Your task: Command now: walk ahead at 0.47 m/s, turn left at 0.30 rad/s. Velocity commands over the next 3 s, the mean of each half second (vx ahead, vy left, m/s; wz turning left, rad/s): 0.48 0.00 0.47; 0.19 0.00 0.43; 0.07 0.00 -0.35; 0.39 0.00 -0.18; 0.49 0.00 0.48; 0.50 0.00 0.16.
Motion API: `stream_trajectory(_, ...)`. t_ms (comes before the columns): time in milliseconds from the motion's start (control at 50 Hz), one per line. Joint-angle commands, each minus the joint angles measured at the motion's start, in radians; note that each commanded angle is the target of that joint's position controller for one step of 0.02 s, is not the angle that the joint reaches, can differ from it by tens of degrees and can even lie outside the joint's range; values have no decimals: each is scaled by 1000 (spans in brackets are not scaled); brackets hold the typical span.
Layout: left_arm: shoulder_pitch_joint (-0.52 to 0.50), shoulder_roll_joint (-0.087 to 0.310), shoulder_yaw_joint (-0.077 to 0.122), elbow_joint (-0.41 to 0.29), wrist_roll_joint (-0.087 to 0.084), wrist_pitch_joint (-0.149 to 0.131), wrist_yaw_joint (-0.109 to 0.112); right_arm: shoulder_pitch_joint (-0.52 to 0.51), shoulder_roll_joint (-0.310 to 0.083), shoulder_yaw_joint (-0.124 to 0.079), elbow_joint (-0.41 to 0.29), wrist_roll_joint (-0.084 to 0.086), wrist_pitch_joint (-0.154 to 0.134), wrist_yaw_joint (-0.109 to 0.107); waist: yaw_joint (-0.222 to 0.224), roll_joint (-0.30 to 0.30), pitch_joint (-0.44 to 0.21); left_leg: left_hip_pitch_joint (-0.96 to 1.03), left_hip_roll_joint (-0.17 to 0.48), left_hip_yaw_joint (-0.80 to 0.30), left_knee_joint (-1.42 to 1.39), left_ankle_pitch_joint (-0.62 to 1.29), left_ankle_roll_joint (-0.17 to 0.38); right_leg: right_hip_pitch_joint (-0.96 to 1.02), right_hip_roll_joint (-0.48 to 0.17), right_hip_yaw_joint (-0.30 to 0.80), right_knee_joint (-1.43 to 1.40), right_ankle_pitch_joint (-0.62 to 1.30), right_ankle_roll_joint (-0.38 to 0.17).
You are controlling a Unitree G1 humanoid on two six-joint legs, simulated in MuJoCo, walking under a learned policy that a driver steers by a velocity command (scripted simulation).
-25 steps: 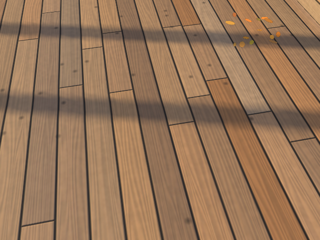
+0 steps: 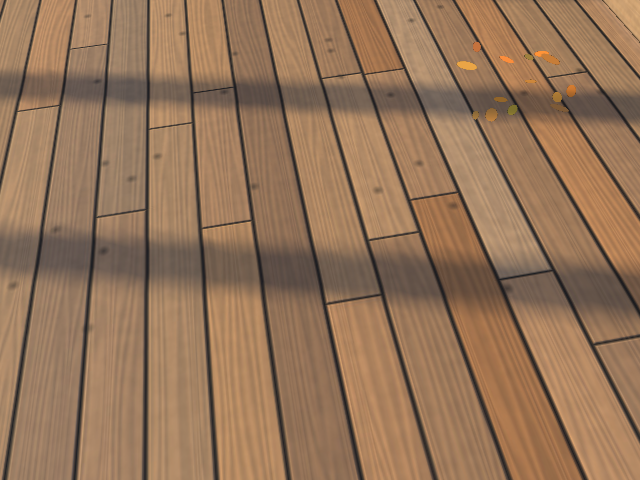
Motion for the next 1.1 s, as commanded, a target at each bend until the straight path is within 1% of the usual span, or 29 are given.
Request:
stream_trajectory(20, 25, 178, 52, -21, -6, -1, 11, -168, -62, -8, -120, -1, -27, 20, 18, -106, 76, 3, -36, 19, -69, -36, 46, -20, -295, 10, 3, 637, -84)
stream_trajectory(60, 17, 201, 59, -24, -2, 13, 24, -109, -92, -23, -113, -6, -22, 21, -24, -154, -7, 96, -97, 69, -48, -141, 85, 53, -295, -15, 147, 1040, -60)
stream_trajectory(100, -1, 219, 61, -36, 4, 35, 37, 110, -165, -61, -71, -2, -11, 5, -146, -161, -151, 393, -160, 97, -67, -174, 142, 3, -265, -56, 483, 1249, -23)
stream_trajectory(120, 3, 204, 51, -55, 15, 29, 41, 264, -215, -82, -51, -1, 0, -13, -221, -97, -248, 721, -60, -65, -58, -159, 196, -242, -241, -50, 756, 1005, 5)
stream_trajectory(140, 138, 55, 5, -92, 28, 4, 16, 310, -309, -102, -48, -3, -3, -17, -116, 191, -384, 1130, 239, -650, -80, -346, 424, -723, -19, 14, 1197, -21, 90)
stream_trajectory(160, 42, 133, 11, -91, 0, -36, -2, 330, -213, -83, -49, 2, -2, -24, -193, 94, -480, 1174, 269, -858, -244, -462, 429, -827, 14, 200, 1312, -200, 77)
stream_trajectory(180, -76, 171, 23, -139, -44, -59, -14, 280, -192, -75, -53, -6, -1, -33, -197, 52, -304, 1055, 243, -704, -285, -444, 365, -907, -49, 220, 1280, -125, 58)
stream_trajectory(220, -146, 152, 16, -162, -11, -79, -7, 156, -156, -63, -78, -6, -2, -39, -111, -103, -110, 733, 160, -523, -322, -249, 315, -849, -117, 187, 1090, -36, 53)
stream_trajectory(240, -124, 156, 22, -162, 2, -70, -5, 123, -140, -56, -92, -20, -3, -44, -71, -73, -84, 627, 131, -467, -349, -168, 315, -782, -138, 188, 1049, -14, 61)
stream_trajectory(280, -77, 140, 19, -154, 13, -47, -4, 90, -137, -57, -97, -18, -1, -53, -31, -26, -55, 501, 103, -410, -387, -91, 325, -731, -155, 165, 966, -6, 96)
stream_trajectory(340, -131, 90, -3, -175, 25, -30, 1, 96, -171, -66, -83, -12, -1, -67, -37, -10, -17, 333, 50, -298, -397, -47, 298, -669, -146, 110, 759, 98, 142)
stream_trajectory(440, -301, 88, -4, -209, -3, -42, -8, 188, -192, -74, -48, 4, 20, -79, -123, 30, -41, 336, 13, -306, -326, -244, 210, -535, -67, 117, 425, 402, 155)
stream_trajectory(480, -299, 119, 12, -213, -12, -48, -11, 200, -184, -73, -42, 9, 26, -81, -113, 49, -51, 407, 43, -379, -262, -317, 184, -519, -72, 154, 368, 366, 137)
stream_trajectory(540, -186, 157, 46, -192, 9, -59, -7, 181, -139, -65, -52, -1, 41, -84, -34, 65, -85, 443, -7, -394, -44, -190, 102, -357, -75, 135, 273, 343, 69)
stream_trajectory(560, -90, 206, 60, -195, 29, -62, 0, 190, -76, -44, -75, -16, 39, -83, 4, -26, -204, 372, -71, -327, 200, -303, 53, -161, -225, 254, 291, 457, 6)
stream_trajectory(580, -42, 270, 73, -193, 49, -43, 2, 366, -7, -22, -81, -14, 33, -80, -64, -338, -345, 95, -196, -205, 527, -805, -21, 137, -496, 618, 287, 617, -169)
stream_trajectory(600, -20, 230, 73, -177, 22, -27, -7, 386, -110, -37, -77, 2, 35, -81, -52, -357, -371, -31, -122, -197, 702, -771, -46, 140, -539, 811, 232, 428, -211)
stream_trajectory(620, -58, 161, 55, -199, 18, -17, -3, 284, -174, -58, -79, 7, 50, -87, -17, -230, -266, -63, -85, -189, 771, -683, -65, 50, -479, 665, 214, 376, -176)
stream_trajectory(640, -112, 126, 42, -202, 21, -6, 1, 204, -184, -65, -96, 0, 67, -94, -16, -155, -192, -53, -58, -152, 765, -619, -76, -59, -430, 507, 213, 432, -145)
stream_trajectory(700, -191, 109, 37, -176, 28, 4, 5, 183, -128, -64, -111, -1, 107, -96, -64, -188, -78, 71, -12, -94, 641, -550, -90, -304, -316, 242, 155, 563, -123)
stream_trajectory(800, -198, 147, 57, -126, 13, 17, 15, 120, -61, -42, -140, -20, 116, -88, -58, -166, -139, 143, -2, -71, 385, -452, -93, -264, -352, 150, 129, 677, -181)
stream_trajectory(900, -217, 173, 61, -89, -11, 38, 4, 45, -72, -38, -156, -21, 120, -69, -43, -172, -130, 286, -22, -36, 150, -387, -60, -281, -349, 104, 136, 557, -173)
stream_trajectory(960, -231, 120, 34, -55, -27, 39, -11, 79, -41, -32, -130, -31, 109, -67, -83, -146, -126, 498, -44, -19, -164, -234, -10, -331, -298, 114, 208, 427, -121)
stream_trajectory(980, -188, 73, 15, -31, -22, 31, -20, 88, -66, -35, -127, -39, 104, -73, -85, -114, -130, 632, -13, -64, -269, -97, 14, -396, -251, 96, 237, 348, -52)
stream_trajectory(1000, -150, 30, -5, -35, 19, 23, -30, 108, -151, -49, -140, -54, 103, -89, -54, 18, -196, 773, 172, -241, -222, 231, 58, -471, -178, 43, 348, 116, 32)
stream_trajectory(1020, -53, 3, -13, -19, 20, 25, -35, 13, -131, -34, -148, -65, 108, -97, 22, 140, -206, 686, 265, -282, -189, 178, 179, -465, -146, 37, 327, -111, 85)
stream_trajectory(1040, -107, 65, -4, -15, 16, 37, -29, -50, -80, -27, -155, -59, 104, -87, -8, 95, -165, 567, 194, -224, -204, -23, 177, -381, -146, 48, 290, -36, 105)
stream_trajectory(1060, -167, 109, 9, -33, 9, 44, -26, -67, -90, -33, -149, -55, 100, -81, -21, 94, -108, 560, 122, -175, -198, -137, 122, -415, -128, 39, 287, 50, 102)
stream_trajectory(1100, -180, 154, 22, -34, 6, 60, -9, -43, -133, -49, -137, -46, 95, -85, -50, 94, -64, 552, 110, -153, -204, -172, 93, -463, -118, 42, 327, 134, 90)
